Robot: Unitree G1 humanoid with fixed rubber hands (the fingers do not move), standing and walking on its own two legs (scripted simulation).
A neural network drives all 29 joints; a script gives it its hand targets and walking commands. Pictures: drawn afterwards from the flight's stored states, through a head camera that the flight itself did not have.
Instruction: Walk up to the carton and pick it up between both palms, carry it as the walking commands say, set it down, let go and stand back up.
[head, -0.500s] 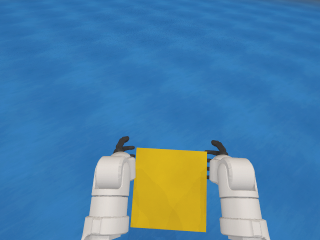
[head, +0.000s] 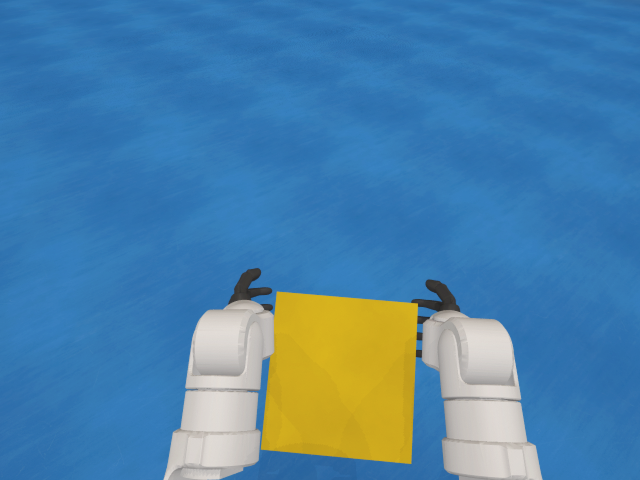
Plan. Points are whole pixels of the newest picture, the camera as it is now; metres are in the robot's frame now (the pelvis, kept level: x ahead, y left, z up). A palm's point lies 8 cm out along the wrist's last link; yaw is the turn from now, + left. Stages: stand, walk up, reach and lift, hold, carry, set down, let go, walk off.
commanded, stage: carry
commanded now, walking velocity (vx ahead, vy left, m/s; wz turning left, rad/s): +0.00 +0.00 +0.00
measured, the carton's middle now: (337, 358) +0.33 +0.00 -0.05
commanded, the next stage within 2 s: hold in 1.76 s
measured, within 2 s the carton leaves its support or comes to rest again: neither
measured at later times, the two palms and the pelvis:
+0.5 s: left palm (248, 299) +0.34 +0.12 +0.09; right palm (439, 308) +0.34 -0.12 +0.08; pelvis +0.03 +0.00 +0.00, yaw +1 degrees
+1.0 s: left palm (249, 307) +0.34 +0.12 +0.06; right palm (443, 314) +0.34 -0.13 +0.06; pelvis +0.05 -0.01 +0.00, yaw +1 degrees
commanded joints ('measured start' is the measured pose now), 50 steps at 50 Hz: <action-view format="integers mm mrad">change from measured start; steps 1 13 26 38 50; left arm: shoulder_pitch -546 -503 -488 -397 -299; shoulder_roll -1086 -1083 -1069 -1011 -934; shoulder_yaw -572 -565 -536 -503 -504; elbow -63 -59 -30 -16 -20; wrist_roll -450 -441 -411 -331 -270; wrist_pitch -30 -51 -90 -186 -324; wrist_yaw -443 -443 -447 -445 -446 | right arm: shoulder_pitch -615 -578 -563 -459 -356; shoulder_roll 1075 1068 1056 1002 912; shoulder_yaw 568 566 553 525 525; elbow -116 -123 -98 -65 -68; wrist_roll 445 424 394 320 256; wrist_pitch -54 -73 -109 -202 -347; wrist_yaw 430 422 419 420 416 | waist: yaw -1 0 1 2 4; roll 29 29 13 25 22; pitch -332 -377 -383 -368 -338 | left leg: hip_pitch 112 136 146 147 151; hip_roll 74 82 74 71 72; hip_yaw -110 -98 -90 -92 -88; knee -134 -82 -58 -61 -63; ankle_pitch -228 19 33 35 21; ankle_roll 33 45 36 32 25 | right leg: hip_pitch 120 180 195 210 221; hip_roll -67 -78 -84 -71 -63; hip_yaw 103 78 79 71 69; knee -112 -37 -39 -33 -50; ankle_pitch -251 -31 1 2 4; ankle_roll -15 -20 -28 -28 -22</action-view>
